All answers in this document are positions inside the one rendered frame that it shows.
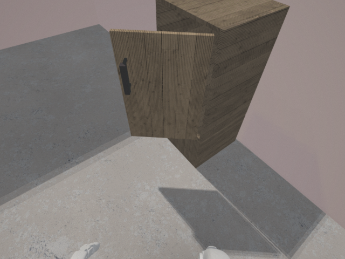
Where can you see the right robot thigh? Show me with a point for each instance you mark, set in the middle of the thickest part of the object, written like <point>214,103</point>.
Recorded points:
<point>213,254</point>

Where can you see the cupboard door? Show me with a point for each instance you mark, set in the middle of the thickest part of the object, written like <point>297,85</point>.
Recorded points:
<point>168,73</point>

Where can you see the robot left hand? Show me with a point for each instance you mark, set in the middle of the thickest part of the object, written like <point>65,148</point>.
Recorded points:
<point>86,251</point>

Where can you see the handle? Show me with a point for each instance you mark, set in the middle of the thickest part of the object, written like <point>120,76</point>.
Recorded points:
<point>124,76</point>

